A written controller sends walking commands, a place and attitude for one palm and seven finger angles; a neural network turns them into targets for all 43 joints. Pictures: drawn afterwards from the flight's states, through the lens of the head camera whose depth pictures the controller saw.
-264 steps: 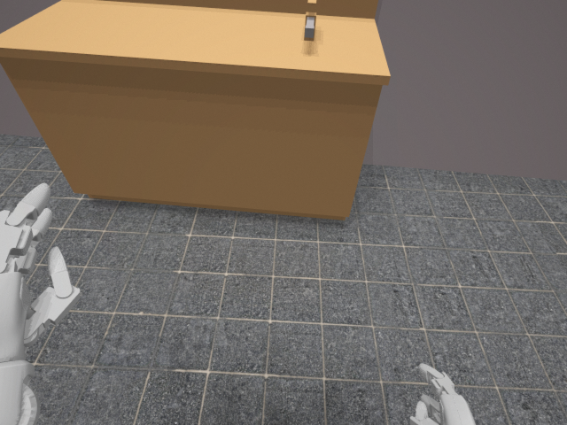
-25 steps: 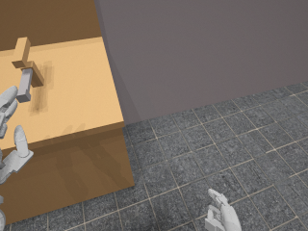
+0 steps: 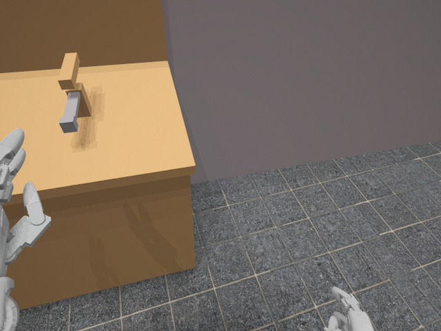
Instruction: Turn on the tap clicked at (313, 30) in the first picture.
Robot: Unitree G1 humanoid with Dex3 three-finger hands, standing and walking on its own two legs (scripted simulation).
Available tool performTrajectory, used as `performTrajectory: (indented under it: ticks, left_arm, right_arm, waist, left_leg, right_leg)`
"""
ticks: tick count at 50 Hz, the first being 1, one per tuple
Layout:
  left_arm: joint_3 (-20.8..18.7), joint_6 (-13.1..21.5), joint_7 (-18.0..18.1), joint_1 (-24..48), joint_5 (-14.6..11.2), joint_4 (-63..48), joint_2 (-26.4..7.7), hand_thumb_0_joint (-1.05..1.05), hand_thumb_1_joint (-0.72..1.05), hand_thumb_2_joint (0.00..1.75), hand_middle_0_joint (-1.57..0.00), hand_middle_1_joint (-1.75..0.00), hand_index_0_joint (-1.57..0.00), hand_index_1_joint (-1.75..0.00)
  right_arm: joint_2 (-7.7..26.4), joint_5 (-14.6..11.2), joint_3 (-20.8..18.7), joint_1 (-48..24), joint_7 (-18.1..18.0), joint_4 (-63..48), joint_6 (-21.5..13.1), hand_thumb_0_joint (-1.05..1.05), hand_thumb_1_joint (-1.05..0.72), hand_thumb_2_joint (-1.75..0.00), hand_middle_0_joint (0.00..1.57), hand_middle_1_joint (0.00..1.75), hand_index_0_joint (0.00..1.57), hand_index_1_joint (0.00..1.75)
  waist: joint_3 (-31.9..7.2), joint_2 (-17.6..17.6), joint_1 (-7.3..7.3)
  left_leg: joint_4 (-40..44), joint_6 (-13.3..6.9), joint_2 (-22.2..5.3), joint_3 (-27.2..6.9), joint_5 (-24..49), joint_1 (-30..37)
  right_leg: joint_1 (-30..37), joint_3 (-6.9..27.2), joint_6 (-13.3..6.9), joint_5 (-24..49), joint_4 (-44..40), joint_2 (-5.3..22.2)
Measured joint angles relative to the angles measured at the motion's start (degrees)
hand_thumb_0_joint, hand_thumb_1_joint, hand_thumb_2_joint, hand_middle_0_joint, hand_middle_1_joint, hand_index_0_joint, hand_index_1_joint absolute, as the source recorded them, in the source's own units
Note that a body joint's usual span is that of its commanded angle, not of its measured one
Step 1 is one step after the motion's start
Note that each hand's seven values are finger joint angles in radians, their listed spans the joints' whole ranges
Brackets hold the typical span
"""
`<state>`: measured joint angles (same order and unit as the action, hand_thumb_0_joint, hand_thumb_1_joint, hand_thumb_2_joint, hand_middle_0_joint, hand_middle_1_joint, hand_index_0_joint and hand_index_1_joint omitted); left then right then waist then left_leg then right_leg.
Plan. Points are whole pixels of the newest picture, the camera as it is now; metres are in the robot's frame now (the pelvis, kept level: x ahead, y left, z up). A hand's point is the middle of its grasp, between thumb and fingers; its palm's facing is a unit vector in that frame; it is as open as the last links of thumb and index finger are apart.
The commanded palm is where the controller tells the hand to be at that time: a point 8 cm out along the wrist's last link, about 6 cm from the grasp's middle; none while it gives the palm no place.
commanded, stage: come to a stop and stand still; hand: left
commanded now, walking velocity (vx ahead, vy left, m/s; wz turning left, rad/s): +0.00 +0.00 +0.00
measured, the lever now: (68, 124) +0.49 +0.38 +0.09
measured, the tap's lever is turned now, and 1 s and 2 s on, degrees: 0 0 0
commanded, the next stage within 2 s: look again from close up in 0.44 s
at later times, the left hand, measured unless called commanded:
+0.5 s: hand (44, 247) +0.18 +0.24 +0.16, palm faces +0.40 -0.83 -0.38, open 7.4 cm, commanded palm +0.13 +0.28 +0.18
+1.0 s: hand (29, 213) +0.22 +0.28 +0.17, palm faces +0.42 -0.85 -0.32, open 7.4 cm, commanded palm +0.16 +0.30 +0.18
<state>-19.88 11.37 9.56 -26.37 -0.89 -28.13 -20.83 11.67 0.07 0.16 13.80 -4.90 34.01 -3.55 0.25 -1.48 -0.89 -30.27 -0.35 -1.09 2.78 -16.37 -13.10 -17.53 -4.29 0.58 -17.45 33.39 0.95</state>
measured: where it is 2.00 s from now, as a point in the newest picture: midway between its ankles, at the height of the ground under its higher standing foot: outside the picture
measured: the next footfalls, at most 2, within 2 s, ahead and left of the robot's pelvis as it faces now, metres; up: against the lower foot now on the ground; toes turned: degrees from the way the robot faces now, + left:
left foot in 1.92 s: +0.21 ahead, +0.22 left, +0.00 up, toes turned +0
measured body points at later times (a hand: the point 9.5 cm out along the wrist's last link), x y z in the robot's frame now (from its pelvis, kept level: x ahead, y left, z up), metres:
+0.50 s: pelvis -0.04 +0.00 +0.00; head -0.04 +0.00 +0.45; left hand +0.15 +0.28 +0.18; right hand +0.10 -0.24 -0.09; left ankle +0.00 +0.11 -0.73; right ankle +0.02 -0.11 -0.73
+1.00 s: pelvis +0.00 +0.02 +0.00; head +0.02 +0.05 +0.45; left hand +0.19 +0.32 +0.19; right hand +0.16 -0.19 -0.07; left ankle +0.00 +0.11 -0.73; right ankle +0.02 -0.11 -0.73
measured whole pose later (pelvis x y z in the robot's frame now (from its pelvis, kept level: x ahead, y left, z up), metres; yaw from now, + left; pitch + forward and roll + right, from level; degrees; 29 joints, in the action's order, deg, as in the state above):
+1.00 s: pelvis +0.00 +0.02 +0.00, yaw -1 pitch -1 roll -1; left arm -21.0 15.9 5.3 -20.3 -2.6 -23.3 -19.9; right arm 9.9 0.2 1.9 14.2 -0.3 35.4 -11.4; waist 3.0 -2.6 -3.1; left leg -28.0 -2.2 1.3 1.0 -15.0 -12.4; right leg -13.4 -0.7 0.6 -11.6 25.7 0.4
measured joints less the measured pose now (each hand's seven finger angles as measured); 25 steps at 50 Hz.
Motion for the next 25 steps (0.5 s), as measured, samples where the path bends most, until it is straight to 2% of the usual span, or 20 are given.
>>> performTrajectory:
  ticks: [3,6,9,16,25]
  left_arm:
    - [0.4,0.4,-0.3,1.3,0.2,1.3,1.1,0.02,0.89,0.90,-0.21,-0.30,-0.21,-0.30]
    - [1.5,0.3,-0.8,2.4,0.0,2.9,2.1,0.02,0.89,0.90,-0.20,-0.30,-0.21,-0.30]
    - [2.4,-0.2,-1.3,1.8,-0.4,3.0,2.6,0.02,0.89,0.90,-0.20,-0.30,-0.21,-0.30]
    - [2.2,-0.7,-1.3,0.1,-0.5,2.8,1.8,0.02,0.89,0.90,-0.21,-0.30,-0.21,-0.30]
    - [1.3,-0.8,-0.6,0.1,-0.2,3.6,2.1,0.02,0.89,0.90,-0.21,-0.30,-0.21,-0.30]
  right_arm:
    - [-1.5,0.1,1.4,-0.4,0.9,0.7,-1.1,0.01,-0.90,-0.90,0.19,0.30,0.19,0.30]
    - [-2.5,0.1,2.3,-1.4,1.7,1.3,-1.1,0.01,-0.90,-0.90,0.20,0.30,0.20,0.30]
    - [-2.8,0.4,2.8,-1.7,2.0,1.4,-0.8,0.01,-0.90,-0.90,0.20,0.30,0.20,0.30]
    - [-1.1,0.4,2.0,-0.3,1.1,1.7,0.2,0.01,-0.90,-0.90,0.20,0.30,0.20,0.30]
    - [0.8,-0.3,0.5,1.0,0.6,2.2,-0.8,0.01,-0.90,-0.90,0.20,0.30,0.20,0.30]
  waist:
    - [0.0,0.8,-0.55]
    - [0.4,2.1,-0.42]
    - [0.2,2.7,-0.09]
    - [-0.1,3.0,0.64]
    - [0.7,2.5,0.84]
  left_leg:
    - [-1.3,0.2,-0.5,0.1,0.0,-0.9]
    - [-1.6,0.6,-1.2,-0.1,0.5,-1.5]
    - [-1.6,0.6,-1.4,0.2,1.3,-2.3]
    - [0.4,0.2,-1.3,0.5,3.2,-2.8]
    - [1.4,0.1,-0.8,0.7,4.1,-2.3]
  right_leg:
    - [2.2,0.7,-0.6,4.2,-3.3,-0.4]
    - [2.1,0.5,-1.7,5.2,-4.1,-1.2]
    - [1.4,0.7,-1.9,6.0,-4.5,-1.4]
    - [0.9,1.1,-1.2,6.8,-6.5,-1.5]
    - [1.1,1.5,-1.3,8.6,-7.1,-1.1]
